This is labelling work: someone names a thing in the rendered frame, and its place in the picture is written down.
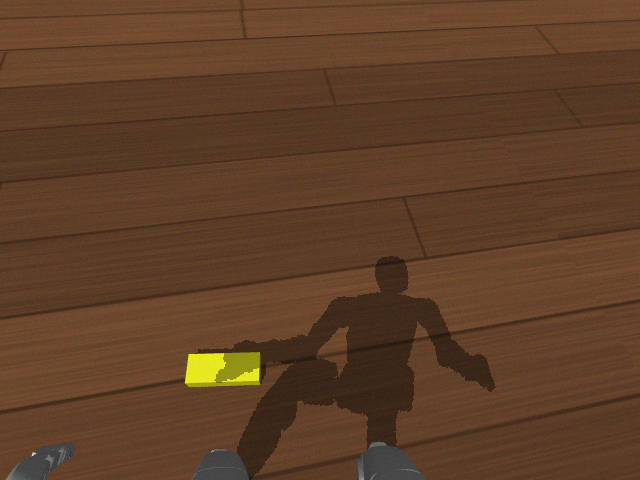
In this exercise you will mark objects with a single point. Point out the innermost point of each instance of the left robot hand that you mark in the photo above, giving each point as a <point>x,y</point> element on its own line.
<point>43,461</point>

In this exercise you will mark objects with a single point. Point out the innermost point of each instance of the carton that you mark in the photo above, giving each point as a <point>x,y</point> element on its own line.
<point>223,369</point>

